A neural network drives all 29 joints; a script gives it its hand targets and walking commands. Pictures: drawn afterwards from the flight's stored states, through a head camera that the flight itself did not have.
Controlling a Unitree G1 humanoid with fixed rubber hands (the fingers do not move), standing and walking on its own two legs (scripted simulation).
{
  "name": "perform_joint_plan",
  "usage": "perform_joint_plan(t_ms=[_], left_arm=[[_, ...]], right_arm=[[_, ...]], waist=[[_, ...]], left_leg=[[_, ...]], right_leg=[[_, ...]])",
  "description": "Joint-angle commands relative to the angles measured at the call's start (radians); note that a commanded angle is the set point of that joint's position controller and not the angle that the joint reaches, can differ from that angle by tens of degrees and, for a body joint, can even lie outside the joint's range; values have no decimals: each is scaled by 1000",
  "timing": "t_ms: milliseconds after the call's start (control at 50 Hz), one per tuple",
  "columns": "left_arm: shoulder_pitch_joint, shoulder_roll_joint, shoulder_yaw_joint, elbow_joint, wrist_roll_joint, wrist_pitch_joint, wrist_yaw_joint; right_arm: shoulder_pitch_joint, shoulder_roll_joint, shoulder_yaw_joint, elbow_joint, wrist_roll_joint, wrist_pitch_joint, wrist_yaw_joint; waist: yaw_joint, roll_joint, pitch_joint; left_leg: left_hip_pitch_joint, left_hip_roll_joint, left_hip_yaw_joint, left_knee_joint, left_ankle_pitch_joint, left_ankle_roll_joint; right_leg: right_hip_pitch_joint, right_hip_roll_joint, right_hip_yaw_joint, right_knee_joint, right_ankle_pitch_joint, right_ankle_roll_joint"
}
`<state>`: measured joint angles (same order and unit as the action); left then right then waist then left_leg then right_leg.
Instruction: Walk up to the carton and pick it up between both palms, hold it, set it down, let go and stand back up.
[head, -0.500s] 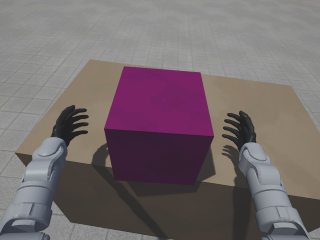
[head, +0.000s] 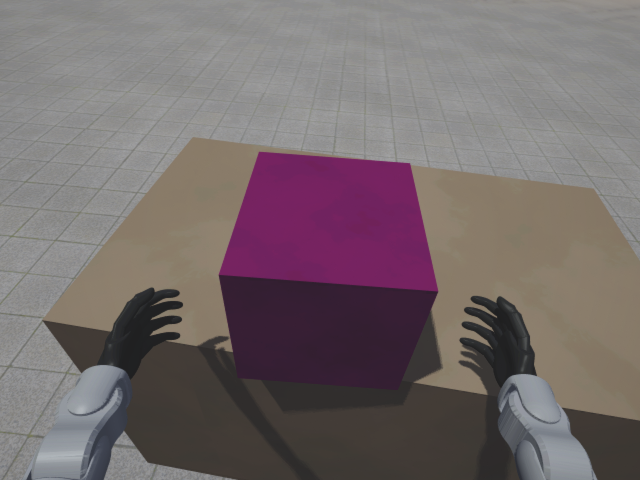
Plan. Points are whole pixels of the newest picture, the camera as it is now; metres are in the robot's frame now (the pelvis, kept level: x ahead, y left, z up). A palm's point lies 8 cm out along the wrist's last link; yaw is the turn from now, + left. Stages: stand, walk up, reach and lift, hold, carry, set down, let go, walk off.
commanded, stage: set down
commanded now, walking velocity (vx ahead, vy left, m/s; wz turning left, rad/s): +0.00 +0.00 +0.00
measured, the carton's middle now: (326, 267) +0.44 +0.01 +0.03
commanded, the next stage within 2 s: let go in 1.18 s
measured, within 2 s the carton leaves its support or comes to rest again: neither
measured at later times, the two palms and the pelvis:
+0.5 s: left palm (123, 409) +0.22 +0.24 +0.01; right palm (515, 417) +0.22 -0.22 +0.02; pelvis +0.00 -0.01 +0.00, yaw -1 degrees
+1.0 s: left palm (126, 458) +0.18 +0.23 -0.02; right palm (519, 469) +0.18 -0.23 -0.02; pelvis +0.01 -0.01 +0.00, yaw -2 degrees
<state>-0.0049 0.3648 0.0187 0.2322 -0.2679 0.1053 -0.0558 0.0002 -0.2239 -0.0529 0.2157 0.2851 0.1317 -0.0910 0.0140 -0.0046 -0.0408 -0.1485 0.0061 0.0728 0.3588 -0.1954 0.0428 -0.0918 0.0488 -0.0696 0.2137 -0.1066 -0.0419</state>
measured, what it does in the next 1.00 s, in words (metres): stands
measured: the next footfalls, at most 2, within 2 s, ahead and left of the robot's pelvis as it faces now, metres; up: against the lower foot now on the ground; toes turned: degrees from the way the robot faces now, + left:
none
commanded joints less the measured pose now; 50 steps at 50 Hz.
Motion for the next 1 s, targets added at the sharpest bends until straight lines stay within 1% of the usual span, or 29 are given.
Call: perform_joint_plan(t_ms=[0,40,80,100,160,280,320,340,360,380,400,420,440,460,480,520,560,580,620,660,700,720,780,820,840,880,900,920,980], left_arm=[[-118,137,50,-218,-4,-17,6],[-98,138,42,-258,-18,-27,10],[-85,148,41,-244,-31,-35,13],[-54,141,32,-248,-25,-41,15],[-31,158,45,-288,-32,-63,22],[86,128,55,-266,-7,-48,9],[65,135,57,-254,-13,-23,7],[86,117,52,-233,-6,3,7],[30,138,55,-296,-15,6,15],[-6,155,47,-321,-28,4,27],[6,146,39,-301,-26,17,35],[9,154,43,-330,-30,14,41],[7,150,36,-348,-35,10,48],[74,136,38,-327,-23,14,44],[127,119,49,-305,-1,25,35],[172,111,67,-272,19,59,11],[199,95,75,-247,45,105,-9],[178,116,89,-296,42,107,-10],[217,103,90,-302,46,115,-12],[251,100,84,-338,54,118,-10],[250,99,83,-343,63,122,-6],[221,96,74,-354,56,122,-2],[199,101,58,-360,59,124,18],[238,81,54,-301,70,149,18],[235,79,52,-281,69,158,17],[243,75,50,-279,77,168,20],[237,81,47,-270,73,170,18],[269,72,48,-249,89,175,15],[290,72,60,-224,103,166,10]], right_arm=[[-91,-135,-49,-226,-1,-16,4],[-70,-138,-48,-270,-2,-23,8],[-62,-131,-45,-291,-4,-16,14],[-21,-127,-46,-270,-4,-15,17],[3,-141,-44,-324,-2,-31,17],[118,-107,-19,-306,-10,-27,15],[78,-102,-11,-321,-19,-15,14],[102,-96,-13,-280,-29,2,13],[47,-106,-27,-318,-30,0,16],[13,-112,-36,-357,-32,-1,19],[34,-115,-29,-321,-36,13,23],[25,-117,-47,-354,-37,13,27],[26,-125,-52,-364,-38,8,29],[98,-113,-41,-348,-39,8,29],[152,-105,-26,-321,-37,10,29],[197,-83,7,-276,-34,18,25],[217,-63,25,-235,-28,36,17],[195,-66,16,-276,-29,30,12],[230,-63,16,-301,-46,30,3],[275,-64,26,-323,-51,24,8],[291,-64,20,-322,-61,27,12],[266,-68,8,-328,-65,29,15],[241,-73,-18,-335,-86,33,32],[275,-53,-14,-285,-93,43,42],[280,-41,-10,-262,-99,45,44],[282,-37,-15,-242,-111,42,46],[271,-33,-8,-240,-115,40,48],[311,-23,-3,-217,-121,40,48],[314,-9,18,-195,-121,19,47]], waist=[[2,68,-105],[2,60,-91],[8,47,-72],[7,65,-62],[9,54,-103],[17,61,-87],[17,36,-82],[11,50,-58],[17,60,-90],[14,46,-101],[11,45,-75],[18,60,-86],[14,55,-101],[15,46,-94],[17,55,-98],[23,36,-109],[17,36,-103],[19,26,-126],[17,11,-80],[26,24,-74],[34,63,-56],[25,79,-35],[30,99,5],[33,77,29],[26,76,22],[22,67,17],[28,44,12],[25,35,1],[33,6,-35]], left_leg=[[-71,79,-108,-88,149,-42],[-75,86,-108,-96,138,-42],[-98,86,-104,-94,109,-37],[-94,88,-104,-99,98,-36],[-77,86,-99,-86,154,-32],[-72,82,-91,-87,191,-35],[-80,85,-89,-91,137,-34],[-84,92,-95,-105,113,-40],[-96,89,-91,-102,96,-43],[-116,88,-83,-96,66,-36],[-130,89,-85,-104,45,-39],[-151,87,-76,-106,35,-32],[-159,86,-75,-103,58,-29],[-145,83,-76,-95,90,-27],[-113,81,-72,-92,134,-28],[-72,77,-77,-78,206,-28],[-8,77,-81,-79,254,-35],[9,70,-77,-72,252,-36],[2,73,-76,-81,244,-39],[9,71,-72,-84,269,-37],[-6,73,-70,-88,266,-47],[-17,76,-71,-94,244,-54],[-67,83,-66,-112,125,-55],[-91,88,-62,-120,95,-48],[-92,88,-60,-119,85,-47],[-83,84,-59,-107,94,-46],[-86,81,-53,-101,101,-41],[-63,81,-51,-98,125,-37],[-11,66,-43,-78,186,-33]], right_leg=[[139,-77,151,-2,100,-52],[133,-71,146,-7,82,-51],[123,-79,152,1,61,-47],[122,-81,155,0,52,-48],[141,-83,159,5,102,-46],[137,-89,160,-5,126,-42],[106,-94,162,-11,77,-40],[94,-94,160,-17,46,-43],[87,-83,149,-8,27,-42],[75,-83,148,5,12,-36],[73,-85,147,8,-5,-39],[89,-80,148,21,8,-36],[92,-79,145,28,33,-35],[108,-84,155,32,64,-34],[120,-93,165,23,96,-33],[131,-95,172,12,156,-31],[110,-98,171,-8,180,-32],[95,-91,168,-11,177,-29],[84,-86,167,-18,161,-28],[94,-79,166,-9,181,-27],[96,-69,160,-2,168,-32],[71,-66,153,-4,139,-33],[51,-64,150,10,48,-34],[60,-70,154,15,42,-29],[59,-74,157,15,36,-28],[44,-76,157,20,37,-26],[46,-76,157,26,45,-23],[56,-81,162,23,66,-23],[51,-83,165,28,122,-7]])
